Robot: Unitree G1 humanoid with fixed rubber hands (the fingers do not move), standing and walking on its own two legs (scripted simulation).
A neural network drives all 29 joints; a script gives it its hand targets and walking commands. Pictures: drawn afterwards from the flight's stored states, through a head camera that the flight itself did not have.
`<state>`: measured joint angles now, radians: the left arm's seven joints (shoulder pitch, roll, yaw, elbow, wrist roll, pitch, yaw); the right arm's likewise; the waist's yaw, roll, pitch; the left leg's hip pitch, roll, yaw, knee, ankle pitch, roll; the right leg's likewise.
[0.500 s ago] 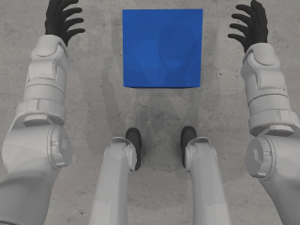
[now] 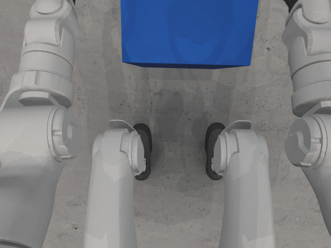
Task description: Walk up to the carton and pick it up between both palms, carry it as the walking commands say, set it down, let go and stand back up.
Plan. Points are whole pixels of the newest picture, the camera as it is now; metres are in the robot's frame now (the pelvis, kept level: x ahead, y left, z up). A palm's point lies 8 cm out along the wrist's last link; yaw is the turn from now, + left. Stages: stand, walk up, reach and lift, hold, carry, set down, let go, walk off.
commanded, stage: reach and lift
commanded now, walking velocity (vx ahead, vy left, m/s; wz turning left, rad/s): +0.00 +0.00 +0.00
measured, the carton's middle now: (183, 18) +0.54 -0.02 -0.31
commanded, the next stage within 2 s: none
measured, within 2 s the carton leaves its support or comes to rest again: leaves its support in 1.86 s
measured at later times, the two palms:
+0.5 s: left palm (81, 2) +0.56 +0.19 -0.23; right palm (277, 8) +0.54 -0.20 -0.24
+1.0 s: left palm out of the picture +0.56 +0.18 -0.23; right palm (265, 8) +0.54 -0.18 -0.24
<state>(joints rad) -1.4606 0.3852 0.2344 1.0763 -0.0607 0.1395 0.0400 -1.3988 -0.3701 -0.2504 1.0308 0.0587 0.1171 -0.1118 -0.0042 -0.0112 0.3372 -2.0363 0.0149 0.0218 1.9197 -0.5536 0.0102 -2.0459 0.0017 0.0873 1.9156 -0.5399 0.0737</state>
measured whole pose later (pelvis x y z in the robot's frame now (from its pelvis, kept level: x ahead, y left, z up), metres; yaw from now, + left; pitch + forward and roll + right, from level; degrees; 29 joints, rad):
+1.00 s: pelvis -0.01 +0.00 -0.07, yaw +1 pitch +33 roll +1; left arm -1.58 0.44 0.05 1.06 -0.22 0.12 0.09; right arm -1.52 -0.36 -0.13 1.04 0.20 0.10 -0.17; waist -0.02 -0.01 0.52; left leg -2.15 0.00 0.01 2.13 -0.55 0.00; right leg -2.15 0.00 0.09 2.14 -0.55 0.07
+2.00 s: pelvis -0.02 -0.01 -0.07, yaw +1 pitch +29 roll +1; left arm -1.60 0.40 0.06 1.01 -0.19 0.25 0.12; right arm -1.53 -0.32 -0.11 0.96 0.21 0.26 -0.20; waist -0.03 -0.01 0.52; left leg -2.10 0.00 0.00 2.14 -0.54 0.00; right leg -2.11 0.01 0.09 2.14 -0.54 0.07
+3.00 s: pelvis -0.04 -0.01 +0.01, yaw +0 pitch +24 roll +1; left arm -1.53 0.32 0.26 0.79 -0.02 0.44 0.07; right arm -1.47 -0.26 -0.26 0.73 0.07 0.48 -0.17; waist -0.03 -0.01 0.52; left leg -1.82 0.00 0.00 1.90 -0.49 0.00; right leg -1.83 0.02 0.09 1.89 -0.48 0.07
